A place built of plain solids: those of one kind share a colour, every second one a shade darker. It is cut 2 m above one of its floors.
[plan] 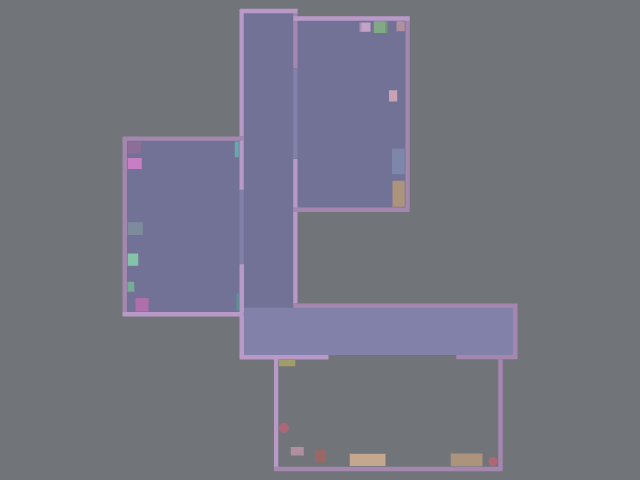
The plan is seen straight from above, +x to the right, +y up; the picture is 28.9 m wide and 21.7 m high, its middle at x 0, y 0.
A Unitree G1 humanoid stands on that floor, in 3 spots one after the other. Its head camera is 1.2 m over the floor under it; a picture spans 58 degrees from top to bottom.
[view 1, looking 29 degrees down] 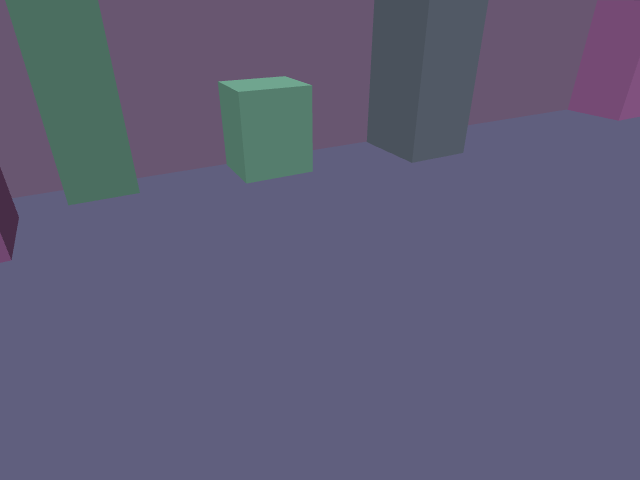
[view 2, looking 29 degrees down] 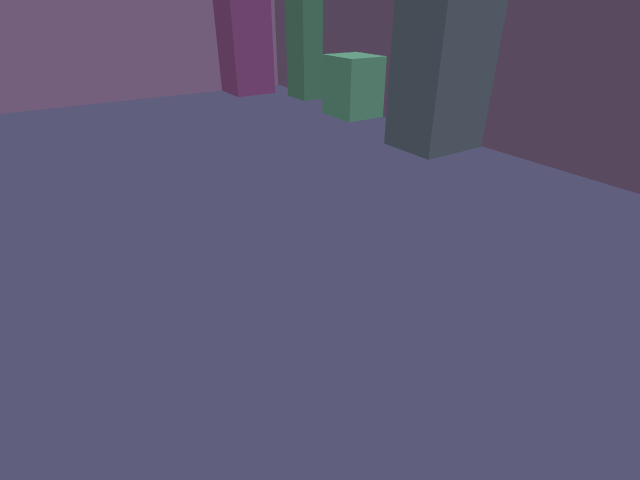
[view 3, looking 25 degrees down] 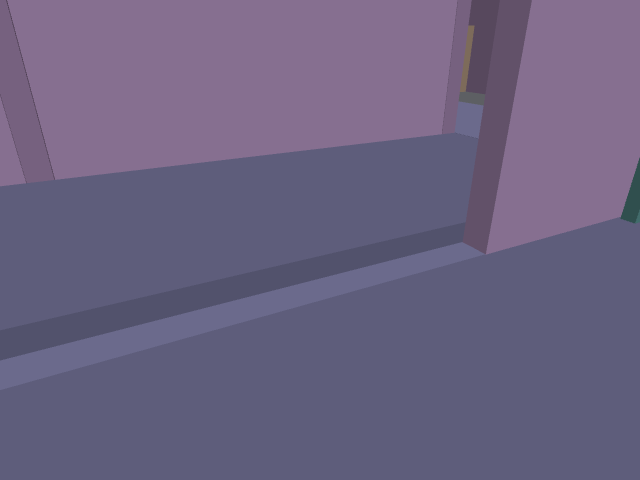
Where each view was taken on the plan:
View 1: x -5.29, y -2.10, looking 152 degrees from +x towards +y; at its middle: floor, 2.48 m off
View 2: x -5.29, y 3.29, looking -123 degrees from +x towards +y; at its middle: floor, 2.48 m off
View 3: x -5.29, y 0.88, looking -27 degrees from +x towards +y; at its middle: floor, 2.51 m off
